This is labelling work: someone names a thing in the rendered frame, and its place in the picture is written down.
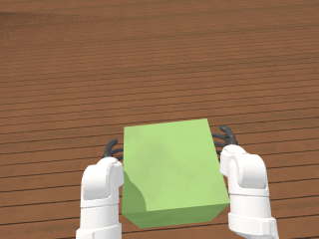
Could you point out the robot right hand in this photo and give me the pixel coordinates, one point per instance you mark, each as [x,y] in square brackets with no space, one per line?
[229,138]

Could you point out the robot left hand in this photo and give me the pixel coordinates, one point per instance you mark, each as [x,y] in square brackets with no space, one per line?
[109,152]

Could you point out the robot left forearm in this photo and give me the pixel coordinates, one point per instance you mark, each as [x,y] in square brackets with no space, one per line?
[99,200]

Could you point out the carton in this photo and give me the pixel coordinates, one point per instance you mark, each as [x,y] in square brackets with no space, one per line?
[171,174]

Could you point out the robot right forearm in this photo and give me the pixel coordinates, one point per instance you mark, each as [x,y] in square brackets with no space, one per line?
[250,211]

